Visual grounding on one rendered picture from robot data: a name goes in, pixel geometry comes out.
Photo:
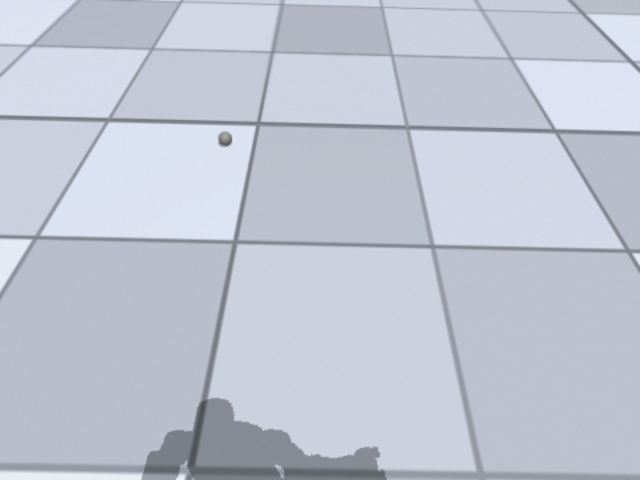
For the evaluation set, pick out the ball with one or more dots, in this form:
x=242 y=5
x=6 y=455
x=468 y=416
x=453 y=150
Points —
x=225 y=138

